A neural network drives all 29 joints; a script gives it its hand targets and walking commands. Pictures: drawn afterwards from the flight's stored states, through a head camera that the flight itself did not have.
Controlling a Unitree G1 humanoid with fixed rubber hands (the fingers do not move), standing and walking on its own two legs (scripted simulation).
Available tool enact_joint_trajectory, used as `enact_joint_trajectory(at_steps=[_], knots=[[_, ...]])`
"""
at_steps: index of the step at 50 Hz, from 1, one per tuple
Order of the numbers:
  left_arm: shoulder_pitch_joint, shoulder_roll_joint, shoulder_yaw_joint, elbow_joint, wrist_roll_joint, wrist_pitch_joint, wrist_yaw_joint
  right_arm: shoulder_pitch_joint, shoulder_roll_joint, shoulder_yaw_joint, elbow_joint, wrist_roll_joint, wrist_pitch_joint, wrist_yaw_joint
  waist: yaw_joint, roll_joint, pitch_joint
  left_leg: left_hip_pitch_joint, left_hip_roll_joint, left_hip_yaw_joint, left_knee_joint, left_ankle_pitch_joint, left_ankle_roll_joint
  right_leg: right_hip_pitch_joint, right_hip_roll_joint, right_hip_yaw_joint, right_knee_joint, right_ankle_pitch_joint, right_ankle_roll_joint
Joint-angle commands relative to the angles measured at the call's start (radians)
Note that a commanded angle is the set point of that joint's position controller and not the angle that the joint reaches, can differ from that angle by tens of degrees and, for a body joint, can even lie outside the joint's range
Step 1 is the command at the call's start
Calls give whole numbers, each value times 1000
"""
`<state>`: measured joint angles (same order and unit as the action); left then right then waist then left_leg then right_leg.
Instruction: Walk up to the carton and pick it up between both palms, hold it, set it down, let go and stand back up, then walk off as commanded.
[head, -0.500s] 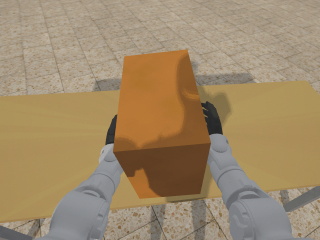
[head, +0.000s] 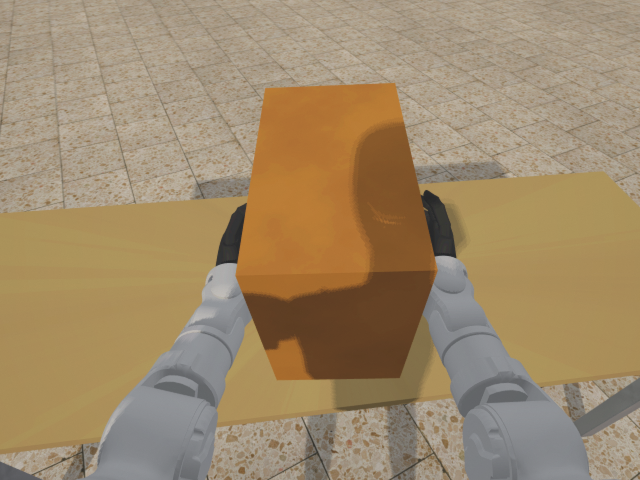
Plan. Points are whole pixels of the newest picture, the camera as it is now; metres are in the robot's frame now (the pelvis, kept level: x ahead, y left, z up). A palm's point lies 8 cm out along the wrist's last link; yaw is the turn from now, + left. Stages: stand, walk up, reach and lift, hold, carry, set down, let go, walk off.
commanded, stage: reach and lift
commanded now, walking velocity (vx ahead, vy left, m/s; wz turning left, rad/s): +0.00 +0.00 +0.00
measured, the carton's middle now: (334, 236) +0.45 -0.02 +0.07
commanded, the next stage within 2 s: none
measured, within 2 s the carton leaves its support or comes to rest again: neither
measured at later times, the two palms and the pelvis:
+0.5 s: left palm (243, 227) +0.39 +0.09 +0.16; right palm (475, 221) +0.39 -0.18 +0.15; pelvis +0.00 -0.05 +0.02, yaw +1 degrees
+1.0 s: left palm (229, 223) +0.37 +0.10 +0.18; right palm (476, 194) +0.39 -0.17 +0.20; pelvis -0.01 -0.07 +0.02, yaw +1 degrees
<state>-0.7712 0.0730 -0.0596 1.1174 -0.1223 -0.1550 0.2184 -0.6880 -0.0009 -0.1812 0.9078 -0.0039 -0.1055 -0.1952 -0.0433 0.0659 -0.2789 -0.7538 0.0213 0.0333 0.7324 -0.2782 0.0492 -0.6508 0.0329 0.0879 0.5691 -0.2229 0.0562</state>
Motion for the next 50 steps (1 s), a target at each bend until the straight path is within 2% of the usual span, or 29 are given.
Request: enact_joint_trajectory(at_steps=[1, 6, 11, 21, 25, 28, 32, 37, 40, 44, 50], knots=[[-791, -896, -261, -523, 91, -1, -128, -728, 723, 506, -263, 133, 49, 194, 53, 18, -576, 783, 46, -165, -149, 397, -162, 210, 63, -137, -80, 132, -60], [-833, -901, -261, -599, 81, 84, -116, -789, 707, 506, -290, 165, 104, 209, 72, 14, -532, 779, 47, -159, -184, 315, -149, 220, 62, -131, -101, 77, -64], [-782, -896, -226, -620, 98, 184, -127, -825, 705, 521, -315, 198, 162, 211, 101, -8, -461, 762, 34, -136, -219, 250, -123, 283, 59, -115, -133, 51, -61], [-651, -837, -78, -645, 151, 357, -224, -894, 737, 571, -455, 220, 240, 142, 135, -150, -351, 707, -39, -59, -242, 353, -45, 537, 44, -76, -190, 179, -24], [-650, -791, 0, -622, 195, 417, -264, -905, 721, 526, -436, 194, 263, 117, 132, -182, -260, 695, -49, -47, -279, 288, -23, 570, 21, -67, -226, 162, -11], [-654, -768, 46, -589, 225, 452, -288, -919, 707, 473, -408, 169, 268, 104, 117, -190, -183, 695, -51, -37, -309, 223, -12, 567, 7, -66, -259, 104, -8], [-691, -735, 106, -578, 266, 479, -309, -923, 702, 405, -345, 133, 270, 100, 107, -184, -110, 698, -51, -22, -340, 165, -4, 564, -4, -65, -289, 27, -10], [-761, -705, 130, -593, 301, 489, -322, -916, 697, 341, -263, 90, 264, 108, 90, -143, -68, 706, -43, -5, -371, 122, -5, 546, -1, -80, -305, -57, -21], [-808, -713, 94, -645, 291, 488, -318, -925, 699, 337, -259, 88, 253, 112, 75, -109, -110, 723, -38, -1, -383, 126, -15, 556, 6, -93, -305, -50, -27], [-846, -755, -3, -733, 246, 488, -297, -954, 709, 382, -313, 122, 239, 115, 56, -65, -233, 770, -35, -4, -372, 203, -37, 581, 23, -102, -296, 29, -31], [-770, -788, -69, -739, 235, 536, -282, -964, 670, 415, -374, 161, 244, 110, 33, -50, -239, 807, -32, -16, -367, 260, -53, 592, 36, -106, -309, 84, -30]])
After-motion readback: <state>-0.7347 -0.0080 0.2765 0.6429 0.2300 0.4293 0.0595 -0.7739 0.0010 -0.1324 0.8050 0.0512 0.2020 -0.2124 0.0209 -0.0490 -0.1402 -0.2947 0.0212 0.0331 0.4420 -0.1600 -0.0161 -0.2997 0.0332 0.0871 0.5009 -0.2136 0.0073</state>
